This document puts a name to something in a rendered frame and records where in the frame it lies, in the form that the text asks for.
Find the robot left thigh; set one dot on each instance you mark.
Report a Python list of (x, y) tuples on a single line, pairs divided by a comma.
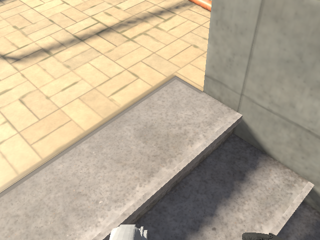
[(129, 232)]

